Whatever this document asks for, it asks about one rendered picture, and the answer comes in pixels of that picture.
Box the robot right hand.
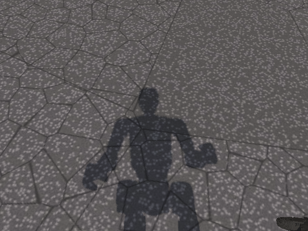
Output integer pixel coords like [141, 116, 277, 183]
[276, 217, 308, 231]

